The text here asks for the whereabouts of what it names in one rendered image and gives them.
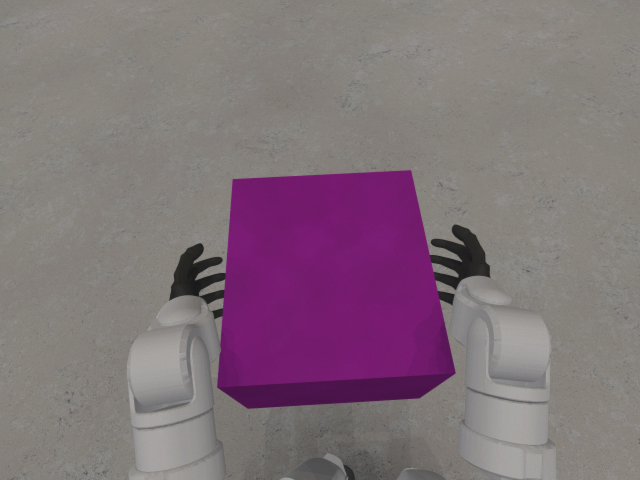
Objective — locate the right robot forearm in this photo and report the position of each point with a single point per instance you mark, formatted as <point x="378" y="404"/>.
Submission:
<point x="507" y="374"/>

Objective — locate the left robot shin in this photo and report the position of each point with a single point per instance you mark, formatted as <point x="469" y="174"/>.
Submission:
<point x="335" y="460"/>

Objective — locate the carton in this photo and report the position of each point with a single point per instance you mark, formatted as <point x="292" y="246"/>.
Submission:
<point x="330" y="295"/>

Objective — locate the left robot forearm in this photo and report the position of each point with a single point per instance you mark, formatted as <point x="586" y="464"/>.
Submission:
<point x="171" y="396"/>

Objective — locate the left robot hand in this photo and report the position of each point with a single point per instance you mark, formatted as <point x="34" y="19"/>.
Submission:
<point x="186" y="273"/>

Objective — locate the robot left thigh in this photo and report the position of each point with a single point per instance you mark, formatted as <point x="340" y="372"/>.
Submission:
<point x="316" y="469"/>

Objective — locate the right robot hand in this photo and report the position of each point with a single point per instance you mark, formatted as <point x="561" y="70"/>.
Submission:
<point x="472" y="256"/>

